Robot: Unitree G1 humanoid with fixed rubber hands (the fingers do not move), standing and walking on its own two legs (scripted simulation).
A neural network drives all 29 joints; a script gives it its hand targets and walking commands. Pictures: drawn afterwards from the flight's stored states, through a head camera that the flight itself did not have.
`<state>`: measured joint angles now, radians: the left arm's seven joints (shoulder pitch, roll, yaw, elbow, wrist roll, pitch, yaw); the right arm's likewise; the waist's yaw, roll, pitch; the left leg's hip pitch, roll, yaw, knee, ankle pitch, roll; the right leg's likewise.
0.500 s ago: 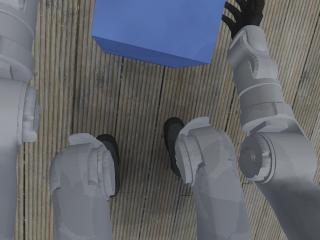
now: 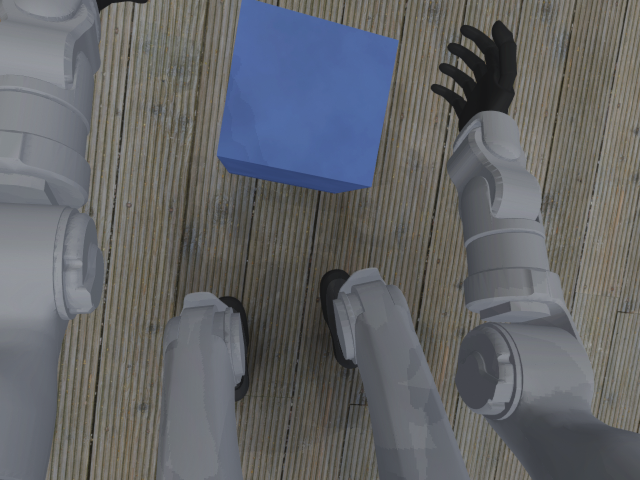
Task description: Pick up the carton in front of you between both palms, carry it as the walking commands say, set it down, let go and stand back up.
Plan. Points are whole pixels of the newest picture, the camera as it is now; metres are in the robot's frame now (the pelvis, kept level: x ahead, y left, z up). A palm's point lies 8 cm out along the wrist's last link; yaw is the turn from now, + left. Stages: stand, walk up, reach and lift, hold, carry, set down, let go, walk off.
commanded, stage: set down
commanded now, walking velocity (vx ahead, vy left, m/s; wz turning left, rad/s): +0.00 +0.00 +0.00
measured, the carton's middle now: (299, 118) +0.54 -0.04 -0.38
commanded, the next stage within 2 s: let go in 0.40 s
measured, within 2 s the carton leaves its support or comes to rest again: neither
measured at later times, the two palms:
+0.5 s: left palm out of the picture +0.59 +0.18 +0.03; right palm (607, 70) +0.47 -0.20 +0.04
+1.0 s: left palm out of the picture +0.41 +0.20 +0.14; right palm out of the picture +0.35 -0.24 +0.16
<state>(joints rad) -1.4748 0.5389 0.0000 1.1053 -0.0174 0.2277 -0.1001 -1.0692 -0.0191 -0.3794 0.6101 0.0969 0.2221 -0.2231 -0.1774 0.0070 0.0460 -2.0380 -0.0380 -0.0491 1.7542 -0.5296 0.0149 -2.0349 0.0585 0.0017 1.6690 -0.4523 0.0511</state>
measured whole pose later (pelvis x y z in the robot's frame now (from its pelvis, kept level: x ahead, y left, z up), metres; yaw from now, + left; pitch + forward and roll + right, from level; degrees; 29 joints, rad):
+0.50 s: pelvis +0.02 +0.01 +0.13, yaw +2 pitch +46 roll -3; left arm -1.32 0.44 0.15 1.05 0.12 0.24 -0.12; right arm -0.91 0.02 -0.44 0.54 -0.01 0.23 -0.14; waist -0.18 0.03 -0.05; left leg -1.64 -0.05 -0.05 1.22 -0.37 0.02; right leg -1.63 0.02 0.02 1.14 -0.31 0.05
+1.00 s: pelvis +0.09 -0.02 +0.24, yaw +5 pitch +23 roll +0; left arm -0.32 0.18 0.18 0.62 0.08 0.07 0.06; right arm -0.10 -0.17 -0.09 0.46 0.01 0.06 0.10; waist -0.12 -0.04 -0.03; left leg -0.82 -0.04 -0.07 0.74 -0.32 -0.01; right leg -0.84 0.02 0.02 0.74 -0.29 -0.01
